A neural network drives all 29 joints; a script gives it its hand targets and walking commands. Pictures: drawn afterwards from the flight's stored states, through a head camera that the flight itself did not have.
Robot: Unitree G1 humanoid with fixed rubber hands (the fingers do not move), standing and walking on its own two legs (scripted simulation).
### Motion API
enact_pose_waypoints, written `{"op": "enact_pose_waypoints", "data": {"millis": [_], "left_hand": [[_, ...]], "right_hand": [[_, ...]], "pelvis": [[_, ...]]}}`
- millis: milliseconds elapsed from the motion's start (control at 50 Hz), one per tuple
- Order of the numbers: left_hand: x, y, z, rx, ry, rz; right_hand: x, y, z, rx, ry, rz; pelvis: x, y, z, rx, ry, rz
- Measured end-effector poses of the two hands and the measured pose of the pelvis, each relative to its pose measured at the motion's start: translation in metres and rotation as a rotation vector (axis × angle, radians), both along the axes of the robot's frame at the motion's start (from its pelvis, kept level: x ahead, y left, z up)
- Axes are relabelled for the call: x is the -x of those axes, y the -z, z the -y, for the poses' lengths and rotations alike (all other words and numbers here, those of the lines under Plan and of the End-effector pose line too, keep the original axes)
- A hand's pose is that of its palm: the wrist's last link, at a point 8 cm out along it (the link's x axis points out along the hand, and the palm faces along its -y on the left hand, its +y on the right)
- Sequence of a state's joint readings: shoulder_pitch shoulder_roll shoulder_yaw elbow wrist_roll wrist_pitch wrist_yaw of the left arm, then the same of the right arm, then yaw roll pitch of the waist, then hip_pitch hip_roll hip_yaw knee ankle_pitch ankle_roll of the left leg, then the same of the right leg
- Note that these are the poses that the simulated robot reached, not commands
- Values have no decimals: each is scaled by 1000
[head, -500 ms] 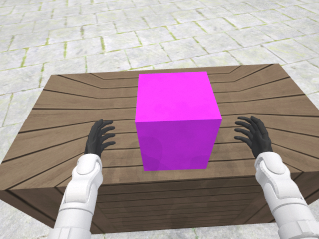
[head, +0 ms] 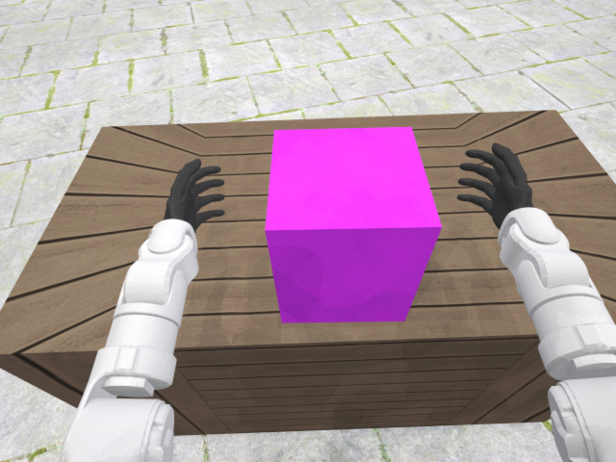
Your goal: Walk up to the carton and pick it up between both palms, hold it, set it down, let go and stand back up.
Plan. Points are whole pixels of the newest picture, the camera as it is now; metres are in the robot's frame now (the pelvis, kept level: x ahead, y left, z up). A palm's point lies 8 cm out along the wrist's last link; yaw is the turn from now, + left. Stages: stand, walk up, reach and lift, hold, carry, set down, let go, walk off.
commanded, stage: reach and lift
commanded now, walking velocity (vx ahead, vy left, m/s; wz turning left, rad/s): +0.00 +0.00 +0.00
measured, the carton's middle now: (342, 230) +0.47 +0.01 +0.00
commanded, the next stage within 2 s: none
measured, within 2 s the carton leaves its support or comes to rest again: neither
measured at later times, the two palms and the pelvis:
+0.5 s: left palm (184, 165) +0.44 +0.22 +0.16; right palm (506, 147) +0.48 -0.18 +0.17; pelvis +0.00 -0.01 +0.00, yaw +0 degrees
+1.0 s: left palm (197, 222) +0.43 +0.23 +0.06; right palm (470, 201) +0.47 -0.17 +0.08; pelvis -0.01 +0.00 -0.01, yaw +1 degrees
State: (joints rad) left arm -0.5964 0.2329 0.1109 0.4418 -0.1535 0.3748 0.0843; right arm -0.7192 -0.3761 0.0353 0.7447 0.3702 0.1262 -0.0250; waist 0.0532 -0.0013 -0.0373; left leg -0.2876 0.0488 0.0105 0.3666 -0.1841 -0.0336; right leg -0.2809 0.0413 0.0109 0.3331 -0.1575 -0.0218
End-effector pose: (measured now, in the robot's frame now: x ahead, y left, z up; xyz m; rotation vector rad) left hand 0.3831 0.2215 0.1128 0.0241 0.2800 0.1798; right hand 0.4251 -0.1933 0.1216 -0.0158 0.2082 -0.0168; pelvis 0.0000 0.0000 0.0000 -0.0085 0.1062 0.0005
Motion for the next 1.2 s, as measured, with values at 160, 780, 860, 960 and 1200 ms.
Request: {"op": "enact_pose_waypoints", "data": {"millis": [160, 780, 860, 960, 1200], "left_hand": [[-20, -16, -2, -9, -4, -11], [-61, -18, -20, -10, -54, 7], [-54, 11, -13, -14, -28, -4], [-44, 46, -8, -1, -32, -19], [-54, 69, 3, -2, -38, 1]], "right_hand": [[-22, -17, -1, -10, 5, -11], [-65, -27, -34, 2, 0, -77], [-57, -1, -32, 17, 7, -88], [-48, 30, -28, 14, 10, -90], [-50, 65, -33, 26, -17, -79]], "pelvis": [[-1, 1, 1, 2, -6, -39], [2, 7, 5, 13, -30, -193], [2, 8, 4, 14, -31, -203], [5, 11, 2, 14, -26, -235], [13, 24, 0, 7, -14, -355]]}}
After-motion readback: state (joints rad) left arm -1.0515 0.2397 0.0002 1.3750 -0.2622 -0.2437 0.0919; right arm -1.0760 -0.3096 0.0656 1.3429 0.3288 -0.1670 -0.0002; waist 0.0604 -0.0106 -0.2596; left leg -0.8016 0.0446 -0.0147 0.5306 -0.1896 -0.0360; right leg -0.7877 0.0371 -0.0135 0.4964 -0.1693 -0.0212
